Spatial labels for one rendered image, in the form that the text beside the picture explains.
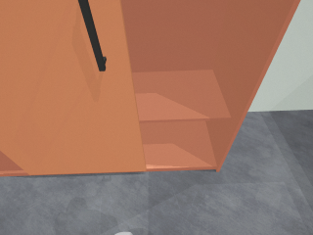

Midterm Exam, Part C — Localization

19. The handle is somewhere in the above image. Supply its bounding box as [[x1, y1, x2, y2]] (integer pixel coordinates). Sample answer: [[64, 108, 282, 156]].
[[78, 0, 107, 71]]

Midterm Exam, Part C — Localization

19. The wardrobe door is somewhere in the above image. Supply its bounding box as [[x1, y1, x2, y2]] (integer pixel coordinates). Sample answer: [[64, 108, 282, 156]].
[[0, 151, 23, 171], [0, 0, 147, 175]]

